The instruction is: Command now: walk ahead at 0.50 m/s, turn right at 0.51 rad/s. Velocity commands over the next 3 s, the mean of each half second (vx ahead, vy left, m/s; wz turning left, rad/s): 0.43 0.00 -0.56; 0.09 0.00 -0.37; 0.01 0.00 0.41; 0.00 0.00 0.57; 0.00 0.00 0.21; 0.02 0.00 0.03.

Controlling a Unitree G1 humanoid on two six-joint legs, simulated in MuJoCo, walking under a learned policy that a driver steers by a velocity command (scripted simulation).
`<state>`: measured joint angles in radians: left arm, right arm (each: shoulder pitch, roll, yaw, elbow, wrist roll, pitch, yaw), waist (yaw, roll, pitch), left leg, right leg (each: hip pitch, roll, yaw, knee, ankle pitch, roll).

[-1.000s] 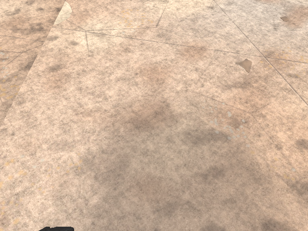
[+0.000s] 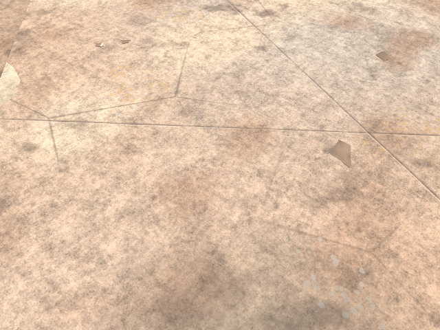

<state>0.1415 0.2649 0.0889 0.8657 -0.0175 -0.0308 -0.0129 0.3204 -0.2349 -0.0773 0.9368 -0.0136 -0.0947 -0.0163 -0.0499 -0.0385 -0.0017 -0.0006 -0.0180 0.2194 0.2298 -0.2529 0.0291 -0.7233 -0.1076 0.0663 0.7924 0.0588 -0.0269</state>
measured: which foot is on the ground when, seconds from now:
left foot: down 0.00-0.18, up 0.20-0.60, down 0.62-1.00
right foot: up 0.00-0.16, down 0.18-0.62, up 0.64-0.94, down 0.96-1.00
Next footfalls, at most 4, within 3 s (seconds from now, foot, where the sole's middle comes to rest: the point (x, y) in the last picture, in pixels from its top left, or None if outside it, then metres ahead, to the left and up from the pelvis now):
0.18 right None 0.26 -0.14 -0.78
0.62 left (228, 318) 0.54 -0.03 -0.78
0.96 right None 0.37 -0.23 -0.78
1.28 left None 0.48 0.00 -0.78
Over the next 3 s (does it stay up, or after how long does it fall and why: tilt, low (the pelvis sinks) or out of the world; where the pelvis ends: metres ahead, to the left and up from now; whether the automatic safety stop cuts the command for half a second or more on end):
stays up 0.41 -0.06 -0.01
